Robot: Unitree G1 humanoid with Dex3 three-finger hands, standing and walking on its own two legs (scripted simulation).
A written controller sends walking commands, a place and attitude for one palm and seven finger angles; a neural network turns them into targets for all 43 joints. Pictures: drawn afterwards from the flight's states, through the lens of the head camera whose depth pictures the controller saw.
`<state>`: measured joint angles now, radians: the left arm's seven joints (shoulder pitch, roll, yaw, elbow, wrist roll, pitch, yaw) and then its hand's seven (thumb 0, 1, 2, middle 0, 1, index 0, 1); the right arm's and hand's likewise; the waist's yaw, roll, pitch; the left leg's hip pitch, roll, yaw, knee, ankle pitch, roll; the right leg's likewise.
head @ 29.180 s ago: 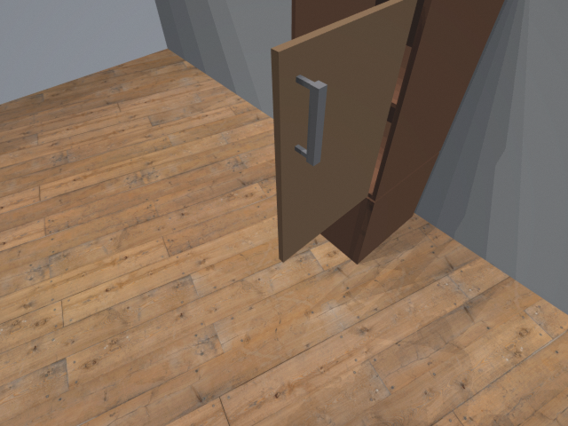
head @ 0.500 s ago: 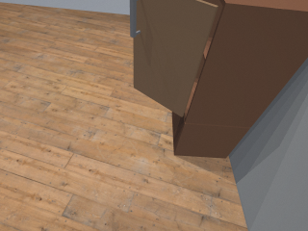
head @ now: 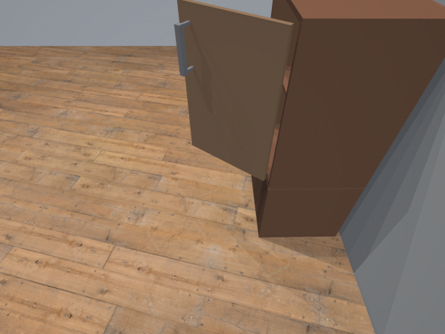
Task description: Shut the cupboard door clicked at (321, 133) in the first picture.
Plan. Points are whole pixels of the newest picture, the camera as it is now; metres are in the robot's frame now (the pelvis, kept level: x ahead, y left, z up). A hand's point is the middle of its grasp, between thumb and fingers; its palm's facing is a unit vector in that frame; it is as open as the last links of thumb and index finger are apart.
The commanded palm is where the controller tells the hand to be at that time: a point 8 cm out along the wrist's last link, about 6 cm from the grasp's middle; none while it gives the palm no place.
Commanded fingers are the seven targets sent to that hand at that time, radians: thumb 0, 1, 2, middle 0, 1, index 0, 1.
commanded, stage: let the arm hang, fingers relaxed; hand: left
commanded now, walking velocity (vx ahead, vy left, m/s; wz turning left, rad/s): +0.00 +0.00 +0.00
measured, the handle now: (185, 49) +0.92 +0.17 +0.11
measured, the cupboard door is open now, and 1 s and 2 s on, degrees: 54 54 54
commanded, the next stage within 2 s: look to check the result in 0.20 s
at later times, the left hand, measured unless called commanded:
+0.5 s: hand out of the picture +0.00 +0.18 -0.17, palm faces +0.02 -0.98 -0.22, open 7.4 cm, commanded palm none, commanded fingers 0.00 0.90 0.90 -0.20 -0.30 -0.20 -0.30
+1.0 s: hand out of the picture +0.05 +0.19 -0.17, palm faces +0.03 -0.96 -0.26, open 7.4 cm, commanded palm none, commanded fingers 0.00 0.90 0.90 -0.20 -0.30 -0.20 -0.30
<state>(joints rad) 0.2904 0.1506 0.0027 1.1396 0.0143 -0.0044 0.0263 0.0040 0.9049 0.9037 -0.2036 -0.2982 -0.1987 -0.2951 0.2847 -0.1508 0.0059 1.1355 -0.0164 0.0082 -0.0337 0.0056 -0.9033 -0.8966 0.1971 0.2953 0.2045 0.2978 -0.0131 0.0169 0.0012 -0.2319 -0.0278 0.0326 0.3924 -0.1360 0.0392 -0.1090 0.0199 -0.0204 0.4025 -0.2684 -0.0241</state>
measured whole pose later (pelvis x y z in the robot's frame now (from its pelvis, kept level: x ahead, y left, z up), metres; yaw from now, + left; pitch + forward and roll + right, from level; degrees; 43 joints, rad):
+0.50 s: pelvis +0.01 -0.01 +0.00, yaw +0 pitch -1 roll +0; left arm 0.30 0.18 0.01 1.16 0.01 -0.01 0.03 0.00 0.90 0.90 -0.20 -0.30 -0.20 -0.30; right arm 0.26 -0.18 0.00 1.14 -0.01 0.00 -0.04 0.01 -0.90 -0.90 0.20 0.30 0.20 0.30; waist -0.01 0.01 0.03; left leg -0.21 -0.02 0.03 0.38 -0.15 0.03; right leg -0.07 0.03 -0.02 0.36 -0.27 -0.03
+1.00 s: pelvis +0.02 -0.01 +0.00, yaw +2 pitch -1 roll +0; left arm 0.21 0.22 0.02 1.11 0.01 0.00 0.03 0.00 0.90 0.90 -0.20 -0.30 -0.20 -0.30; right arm 0.20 -0.23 0.00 1.11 -0.02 0.01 -0.03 0.01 -0.90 -0.90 0.20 0.30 0.20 0.30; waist -0.02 0.01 0.03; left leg -0.22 -0.03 0.00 0.41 -0.17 0.02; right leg -0.07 0.03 -0.05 0.38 -0.29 -0.04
